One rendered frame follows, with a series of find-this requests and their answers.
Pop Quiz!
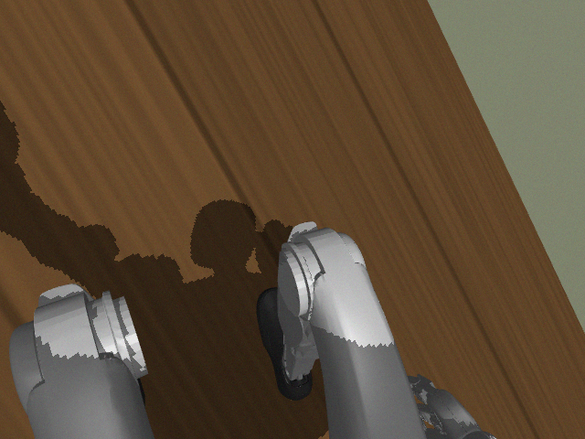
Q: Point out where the right robot hand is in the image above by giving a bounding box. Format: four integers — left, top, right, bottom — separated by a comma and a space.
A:
408, 374, 482, 439

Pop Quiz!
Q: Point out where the right robot foot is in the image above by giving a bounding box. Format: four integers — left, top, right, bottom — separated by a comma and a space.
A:
256, 287, 313, 401

